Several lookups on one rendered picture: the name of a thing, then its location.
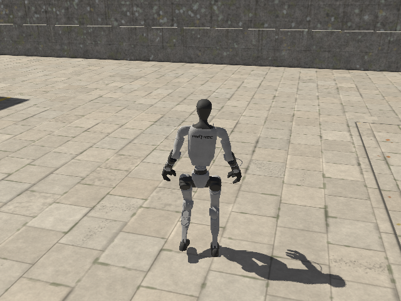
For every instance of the left robot hand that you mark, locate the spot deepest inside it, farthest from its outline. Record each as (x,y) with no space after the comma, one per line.
(165,173)

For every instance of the robot head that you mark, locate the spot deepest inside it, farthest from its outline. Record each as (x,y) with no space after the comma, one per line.
(204,108)

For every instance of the robot right upper arm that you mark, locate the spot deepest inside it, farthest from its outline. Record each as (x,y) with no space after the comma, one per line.
(226,145)

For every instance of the robot right forearm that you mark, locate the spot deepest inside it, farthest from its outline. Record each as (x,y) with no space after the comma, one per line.
(233,164)

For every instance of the robot left foot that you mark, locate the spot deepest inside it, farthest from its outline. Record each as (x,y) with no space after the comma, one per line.
(183,246)

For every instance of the robot left forearm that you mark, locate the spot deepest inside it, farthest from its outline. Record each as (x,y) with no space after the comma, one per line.
(170,162)

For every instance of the robot left upper arm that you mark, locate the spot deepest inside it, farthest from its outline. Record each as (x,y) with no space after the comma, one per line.
(179,140)

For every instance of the right robot hand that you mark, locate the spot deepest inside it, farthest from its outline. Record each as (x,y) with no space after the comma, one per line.
(238,175)

